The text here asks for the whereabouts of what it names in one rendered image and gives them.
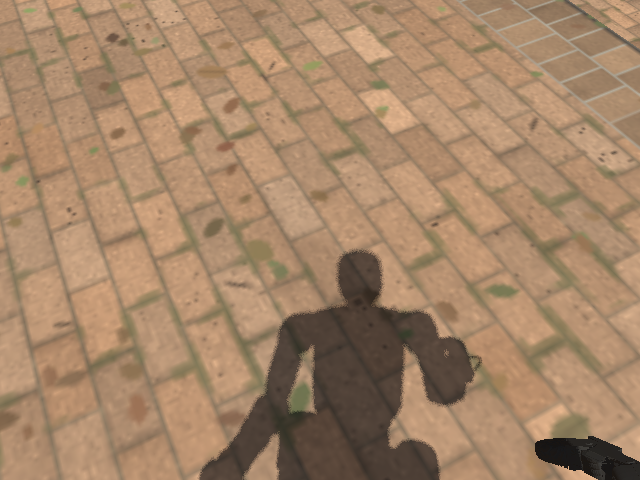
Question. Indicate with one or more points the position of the robot right hand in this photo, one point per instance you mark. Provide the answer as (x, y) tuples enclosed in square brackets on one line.
[(597, 458)]

